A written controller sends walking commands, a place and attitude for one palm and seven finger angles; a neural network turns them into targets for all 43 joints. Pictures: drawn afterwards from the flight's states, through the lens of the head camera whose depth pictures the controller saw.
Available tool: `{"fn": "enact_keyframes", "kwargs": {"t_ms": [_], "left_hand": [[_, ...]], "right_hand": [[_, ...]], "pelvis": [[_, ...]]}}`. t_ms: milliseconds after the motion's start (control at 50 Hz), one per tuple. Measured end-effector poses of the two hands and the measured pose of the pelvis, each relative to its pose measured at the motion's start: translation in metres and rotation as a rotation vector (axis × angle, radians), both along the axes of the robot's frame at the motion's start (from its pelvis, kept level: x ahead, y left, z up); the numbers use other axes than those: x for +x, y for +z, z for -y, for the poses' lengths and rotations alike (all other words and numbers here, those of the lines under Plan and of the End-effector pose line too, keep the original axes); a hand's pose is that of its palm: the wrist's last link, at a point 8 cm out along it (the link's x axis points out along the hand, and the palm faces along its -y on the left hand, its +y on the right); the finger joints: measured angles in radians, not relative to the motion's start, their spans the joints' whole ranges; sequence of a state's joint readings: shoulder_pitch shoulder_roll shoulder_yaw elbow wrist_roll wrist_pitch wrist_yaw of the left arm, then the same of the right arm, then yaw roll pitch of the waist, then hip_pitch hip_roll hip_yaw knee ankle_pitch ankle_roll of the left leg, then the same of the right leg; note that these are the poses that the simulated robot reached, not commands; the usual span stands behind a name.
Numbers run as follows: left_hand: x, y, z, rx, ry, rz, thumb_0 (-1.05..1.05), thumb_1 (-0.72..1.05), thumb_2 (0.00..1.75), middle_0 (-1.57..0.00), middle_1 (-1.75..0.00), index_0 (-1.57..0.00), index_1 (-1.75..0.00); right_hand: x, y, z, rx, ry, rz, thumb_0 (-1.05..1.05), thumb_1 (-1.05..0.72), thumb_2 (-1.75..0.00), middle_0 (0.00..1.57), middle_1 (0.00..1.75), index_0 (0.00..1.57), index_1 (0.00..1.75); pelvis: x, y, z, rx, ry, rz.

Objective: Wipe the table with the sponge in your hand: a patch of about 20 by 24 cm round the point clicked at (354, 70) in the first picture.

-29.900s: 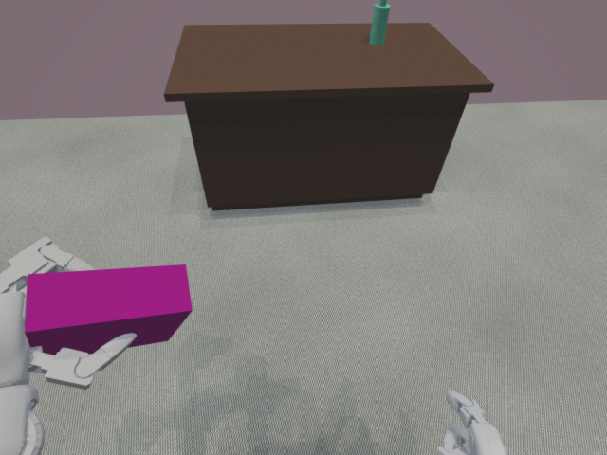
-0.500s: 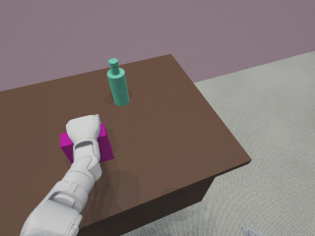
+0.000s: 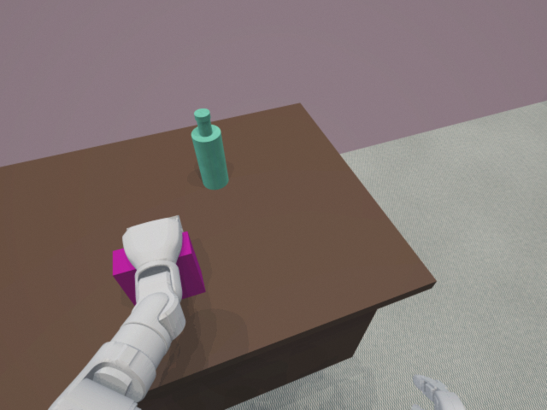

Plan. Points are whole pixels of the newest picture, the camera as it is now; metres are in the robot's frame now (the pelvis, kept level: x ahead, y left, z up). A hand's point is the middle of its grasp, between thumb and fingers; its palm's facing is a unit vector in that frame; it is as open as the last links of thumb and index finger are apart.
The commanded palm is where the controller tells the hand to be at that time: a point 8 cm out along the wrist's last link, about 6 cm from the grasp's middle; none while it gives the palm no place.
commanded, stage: wipe back along the middle lane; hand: left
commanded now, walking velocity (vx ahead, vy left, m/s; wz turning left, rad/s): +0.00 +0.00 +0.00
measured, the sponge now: (166, 279) +0.34 +0.23 -0.06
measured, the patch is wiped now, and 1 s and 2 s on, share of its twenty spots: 0.55 0.75 0.75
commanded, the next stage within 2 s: slide across to the third lane in 0.90 s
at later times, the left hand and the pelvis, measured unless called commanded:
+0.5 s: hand (167, 287) +0.30 +0.20 +0.00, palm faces -0.03 -0.05 -1.00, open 9.3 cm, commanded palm +0.24 +0.18 +0.02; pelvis +0.00 +0.00 +0.00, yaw +0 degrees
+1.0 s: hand (171, 308) +0.26 +0.19 -0.01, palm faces -0.04 -0.05 -1.00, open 9.3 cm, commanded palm +0.22 +0.17 +0.02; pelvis -0.01 -0.01 +0.00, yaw +0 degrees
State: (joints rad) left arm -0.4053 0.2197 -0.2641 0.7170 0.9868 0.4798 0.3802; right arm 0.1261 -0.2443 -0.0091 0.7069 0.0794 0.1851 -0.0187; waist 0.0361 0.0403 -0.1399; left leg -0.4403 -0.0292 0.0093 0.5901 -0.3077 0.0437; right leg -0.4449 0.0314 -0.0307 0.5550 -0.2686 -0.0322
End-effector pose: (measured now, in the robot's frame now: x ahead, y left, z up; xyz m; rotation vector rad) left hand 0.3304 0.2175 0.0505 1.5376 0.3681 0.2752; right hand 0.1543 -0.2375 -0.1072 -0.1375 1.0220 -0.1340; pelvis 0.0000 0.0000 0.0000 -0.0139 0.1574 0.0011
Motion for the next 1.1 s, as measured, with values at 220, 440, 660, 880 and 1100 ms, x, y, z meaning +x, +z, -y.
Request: {"fn": "enact_keyframes", "kwargs": {"t_ms": [220,440,660,880,1100], "left_hand": [[-0.022,0.000,0.008,-0.014,-0.027,0.018,0.01,-0.44,1.13,-0.76,-1.50,-0.76,-1.50],[-0.045,0.000,0.017,-0.031,-0.024,0.023,0.03,-0.44,1.13,-0.75,-1.51,-0.76,-1.50],[-0.071,0.000,0.027,-0.047,-0.046,0.038,0.03,-0.44,1.11,-0.73,-1.52,-0.77,-1.48],[-0.087,-0.001,0.034,-0.051,-0.036,0.037,0.03,-0.44,1.11,-0.74,-1.52,-0.78,-1.47],[-0.080,-0.002,0.036,-0.030,-0.033,0.004,0.02,-0.45,1.11,-0.76,-1.50,-0.80,-1.45]], "right_hand": [[0.029,0.011,-0.006,0.020,0.034,0.081,0.01,-0.91,-0.90,0.20,0.30,0.20,0.30],[0.057,0.023,-0.021,0.054,0.089,0.156,0.01,-0.91,-0.90,0.20,0.30,0.20,0.30],[0.058,0.027,-0.025,0.082,0.104,0.190,0.01,-0.91,-0.90,0.20,0.30,0.20,0.30],[0.046,0.025,-0.016,0.075,0.096,0.189,0.01,-0.91,-0.90,0.20,0.30,0.20,0.30],[0.032,0.016,-0.005,0.066,0.077,0.165,0.01,-0.91,-0.90,0.19,0.30,0.20,0.30]], "pelvis": [[0.006,0.000,-0.001,0.002,-0.005,0.020],[0.004,0.000,0.000,0.006,-0.001,0.048],[0.000,-0.001,0.003,0.010,-0.009,0.071],[-0.010,-0.002,0.008,0.016,-0.012,0.089],[-0.017,-0.003,0.015,0.021,-0.007,0.081]]}}
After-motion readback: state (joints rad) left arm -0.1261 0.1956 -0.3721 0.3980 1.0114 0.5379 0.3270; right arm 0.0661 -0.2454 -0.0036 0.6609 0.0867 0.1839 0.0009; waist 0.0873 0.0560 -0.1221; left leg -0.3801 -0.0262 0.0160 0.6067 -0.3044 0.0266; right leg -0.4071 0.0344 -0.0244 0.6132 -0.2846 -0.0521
